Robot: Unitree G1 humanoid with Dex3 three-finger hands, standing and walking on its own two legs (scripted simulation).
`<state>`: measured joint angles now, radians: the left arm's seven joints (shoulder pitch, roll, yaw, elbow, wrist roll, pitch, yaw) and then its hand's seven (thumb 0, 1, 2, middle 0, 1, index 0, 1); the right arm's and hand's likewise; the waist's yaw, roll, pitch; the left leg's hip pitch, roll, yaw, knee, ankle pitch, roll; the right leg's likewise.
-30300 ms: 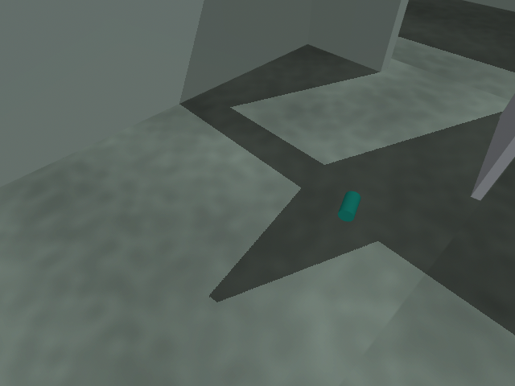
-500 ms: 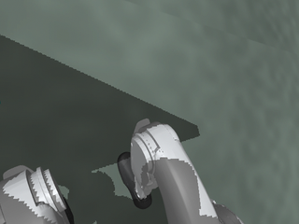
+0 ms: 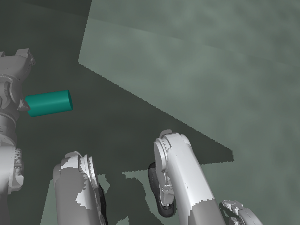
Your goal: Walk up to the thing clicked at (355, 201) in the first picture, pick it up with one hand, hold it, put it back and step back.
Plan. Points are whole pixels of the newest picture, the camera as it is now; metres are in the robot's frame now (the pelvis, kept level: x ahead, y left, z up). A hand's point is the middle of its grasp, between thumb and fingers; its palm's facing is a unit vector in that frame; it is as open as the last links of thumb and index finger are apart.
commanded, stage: withdraw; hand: left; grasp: from above
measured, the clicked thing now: (50, 103) +0.53 +0.25 -0.34
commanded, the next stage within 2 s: home in 0.24 s
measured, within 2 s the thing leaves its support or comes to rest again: neither
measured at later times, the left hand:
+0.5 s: hand (28, 92) +0.52 +0.27 -0.20, palm faces -0.38 -0.04 -0.93, open 12.8 cm
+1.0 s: hand out of the picture +0.36 +0.26 +0.00, palm faces -0.27 -0.67 -0.69, open 7.7 cm
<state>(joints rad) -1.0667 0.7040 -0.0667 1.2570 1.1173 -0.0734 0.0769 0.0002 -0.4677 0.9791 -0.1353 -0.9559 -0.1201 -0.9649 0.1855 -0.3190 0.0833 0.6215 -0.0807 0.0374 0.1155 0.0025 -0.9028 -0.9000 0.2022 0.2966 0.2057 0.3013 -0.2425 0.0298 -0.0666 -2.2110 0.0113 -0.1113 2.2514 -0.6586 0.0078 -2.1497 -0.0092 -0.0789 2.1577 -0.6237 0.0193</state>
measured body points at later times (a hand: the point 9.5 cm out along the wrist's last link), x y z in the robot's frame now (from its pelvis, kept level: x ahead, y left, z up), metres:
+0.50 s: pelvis +0.00 +0.00 -0.05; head +0.26 +0.06 +0.32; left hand +0.54 +0.27 -0.15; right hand +0.01 -0.25 -0.14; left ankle +0.08 +0.12 -0.34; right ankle +0.11 -0.13 -0.34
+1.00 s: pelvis +0.01 +0.00 +0.12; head +0.19 +0.05 +0.53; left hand +0.38 +0.29 +0.04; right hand +0.18 -0.26 +0.00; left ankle +0.08 +0.12 -0.34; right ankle +0.11 -0.13 -0.34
